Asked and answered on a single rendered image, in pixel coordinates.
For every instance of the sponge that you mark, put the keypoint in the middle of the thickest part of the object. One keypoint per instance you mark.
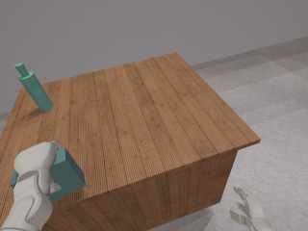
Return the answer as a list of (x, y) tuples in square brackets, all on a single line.
[(65, 172)]

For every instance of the right robot forearm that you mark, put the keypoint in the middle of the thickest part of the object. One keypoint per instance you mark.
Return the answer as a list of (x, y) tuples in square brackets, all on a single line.
[(260, 224)]

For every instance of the left robot hand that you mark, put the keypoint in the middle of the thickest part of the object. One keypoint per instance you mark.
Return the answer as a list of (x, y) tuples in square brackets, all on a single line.
[(40, 155)]

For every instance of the table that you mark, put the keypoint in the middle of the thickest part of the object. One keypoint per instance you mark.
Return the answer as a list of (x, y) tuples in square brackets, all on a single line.
[(154, 140)]

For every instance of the left robot forearm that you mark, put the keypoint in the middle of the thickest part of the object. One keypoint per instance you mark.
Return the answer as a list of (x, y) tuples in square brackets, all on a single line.
[(31, 205)]

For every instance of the right robot hand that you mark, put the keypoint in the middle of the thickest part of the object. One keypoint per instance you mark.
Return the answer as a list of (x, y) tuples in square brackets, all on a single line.
[(252, 207)]

